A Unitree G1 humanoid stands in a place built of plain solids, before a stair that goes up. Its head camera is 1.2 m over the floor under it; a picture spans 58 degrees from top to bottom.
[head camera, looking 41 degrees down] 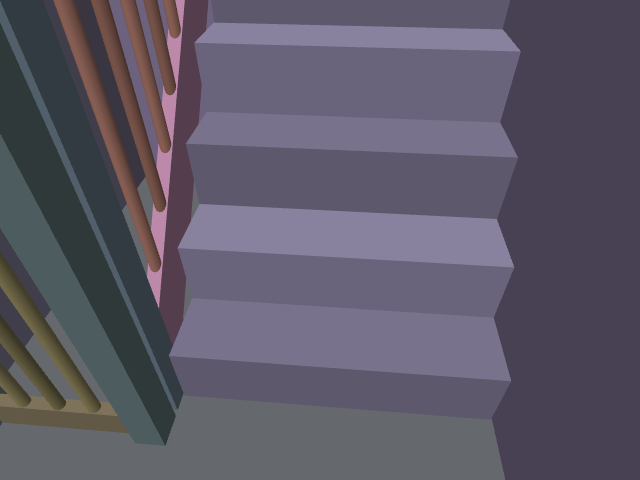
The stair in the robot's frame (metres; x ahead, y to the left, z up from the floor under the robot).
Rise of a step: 0.20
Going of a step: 0.20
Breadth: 0.90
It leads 5 degrees to the right of straight ahead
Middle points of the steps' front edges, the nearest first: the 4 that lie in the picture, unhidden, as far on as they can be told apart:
0.64 -0.04 0.21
0.84 -0.06 0.41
1.04 -0.08 0.62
1.25 -0.09 0.82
